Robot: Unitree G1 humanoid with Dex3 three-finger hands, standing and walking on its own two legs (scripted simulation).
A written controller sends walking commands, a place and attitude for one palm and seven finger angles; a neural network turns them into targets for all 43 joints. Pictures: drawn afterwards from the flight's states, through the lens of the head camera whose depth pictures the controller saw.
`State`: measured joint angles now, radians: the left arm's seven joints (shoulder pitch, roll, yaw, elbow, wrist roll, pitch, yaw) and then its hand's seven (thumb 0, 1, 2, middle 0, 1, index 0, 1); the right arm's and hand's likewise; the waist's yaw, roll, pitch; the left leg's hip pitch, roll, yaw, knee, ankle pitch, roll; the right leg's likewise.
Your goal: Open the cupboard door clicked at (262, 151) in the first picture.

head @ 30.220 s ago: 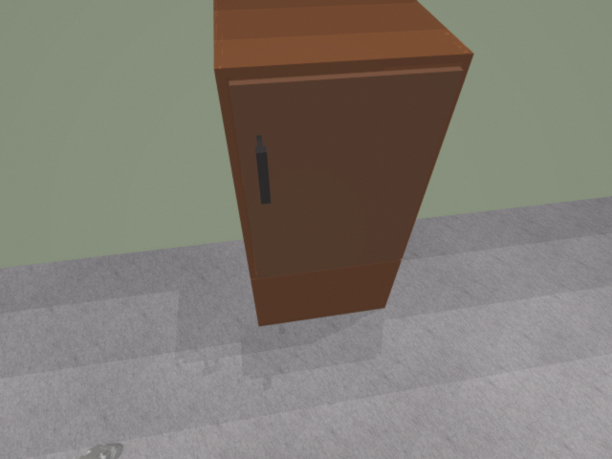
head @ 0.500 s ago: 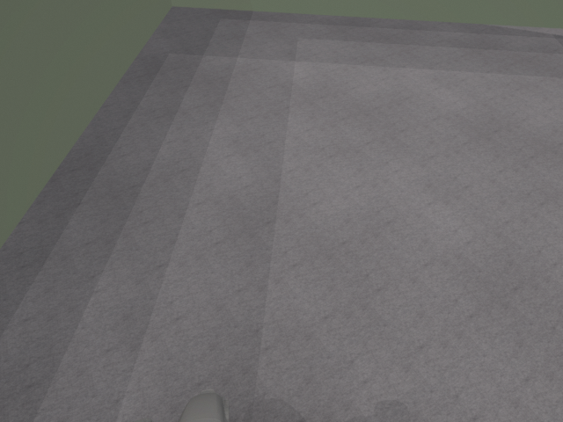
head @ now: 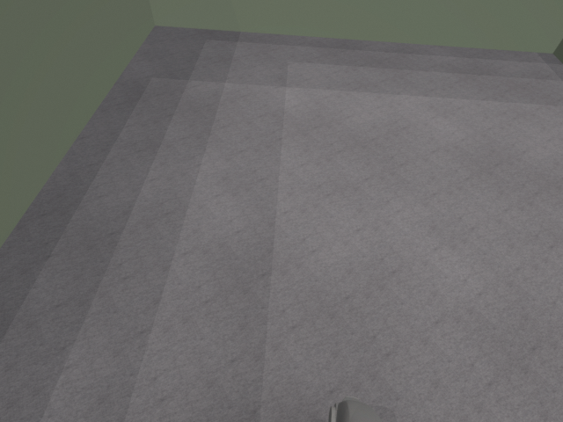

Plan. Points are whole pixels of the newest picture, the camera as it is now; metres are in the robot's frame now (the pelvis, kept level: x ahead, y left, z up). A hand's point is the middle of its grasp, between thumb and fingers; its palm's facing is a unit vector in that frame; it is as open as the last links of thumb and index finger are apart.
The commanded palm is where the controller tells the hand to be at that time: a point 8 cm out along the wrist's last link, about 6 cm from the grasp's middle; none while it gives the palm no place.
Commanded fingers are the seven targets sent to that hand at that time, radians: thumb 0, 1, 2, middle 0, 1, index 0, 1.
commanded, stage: turn to face it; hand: left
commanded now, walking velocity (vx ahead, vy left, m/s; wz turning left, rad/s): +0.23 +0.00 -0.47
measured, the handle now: out of the picture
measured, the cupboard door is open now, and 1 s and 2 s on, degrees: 41 41 41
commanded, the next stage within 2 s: none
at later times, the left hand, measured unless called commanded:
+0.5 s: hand (215, 351) +0.26 +0.14 -0.19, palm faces +0.16 -0.98 -0.14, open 7.2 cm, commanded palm none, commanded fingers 0.00 0.90 0.90 -0.20 -0.30 -0.20 -0.30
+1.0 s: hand (215, 380) +0.21 +0.13 -0.16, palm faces +0.44 -0.84 -0.31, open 7.4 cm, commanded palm none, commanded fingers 0.00 0.90 0.90 -0.20 -0.30 -0.20 -0.30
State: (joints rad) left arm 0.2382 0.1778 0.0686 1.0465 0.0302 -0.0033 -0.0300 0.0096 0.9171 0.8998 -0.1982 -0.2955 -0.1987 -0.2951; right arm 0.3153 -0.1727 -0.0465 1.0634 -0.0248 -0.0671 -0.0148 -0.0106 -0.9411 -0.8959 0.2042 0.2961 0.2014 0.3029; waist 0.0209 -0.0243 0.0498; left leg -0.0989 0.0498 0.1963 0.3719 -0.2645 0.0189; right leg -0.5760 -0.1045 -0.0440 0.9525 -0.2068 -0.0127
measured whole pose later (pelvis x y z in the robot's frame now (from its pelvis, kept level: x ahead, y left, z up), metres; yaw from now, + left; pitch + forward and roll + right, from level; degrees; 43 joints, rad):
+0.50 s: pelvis +0.17 -0.04 -0.02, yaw +9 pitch +0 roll -1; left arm 0.11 0.17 0.05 0.96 0.02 -0.01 0.01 -0.02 0.93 0.90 -0.20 -0.30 -0.21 -0.30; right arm 0.24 -0.16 -0.06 0.99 -0.02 0.03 0.02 0.00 -0.92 -0.90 0.20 0.30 0.20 0.30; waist -0.05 -0.04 0.06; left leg -0.43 0.08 0.14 0.74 -0.31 -0.04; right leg -0.26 -0.13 -0.30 0.61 -0.33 0.00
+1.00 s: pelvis +0.24 -0.09 -0.01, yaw +27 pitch +2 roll +3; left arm 0.21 0.21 0.04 0.90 0.02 0.01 0.02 0.00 0.90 0.90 -0.20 -0.30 -0.20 -0.30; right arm 0.12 -0.28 -0.10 0.92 -0.01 0.08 0.03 0.00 -0.91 -0.90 0.20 0.30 0.20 0.30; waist -0.01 0.02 0.09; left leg -0.54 0.01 0.02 1.12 -0.45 -0.05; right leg -0.25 -0.10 -0.13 0.57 -0.34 -0.01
